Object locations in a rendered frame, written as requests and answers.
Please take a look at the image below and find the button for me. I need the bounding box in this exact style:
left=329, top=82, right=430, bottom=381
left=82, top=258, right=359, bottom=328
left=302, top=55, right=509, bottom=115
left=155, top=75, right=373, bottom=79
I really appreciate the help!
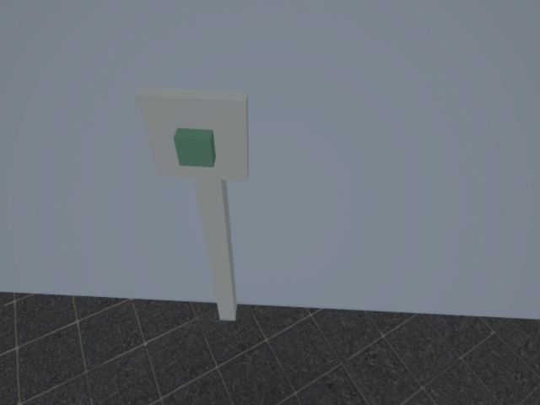
left=174, top=128, right=216, bottom=167

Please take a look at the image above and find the panel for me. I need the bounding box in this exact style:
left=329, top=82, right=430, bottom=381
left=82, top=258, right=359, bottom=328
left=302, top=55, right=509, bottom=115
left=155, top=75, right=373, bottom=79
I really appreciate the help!
left=134, top=86, right=249, bottom=321

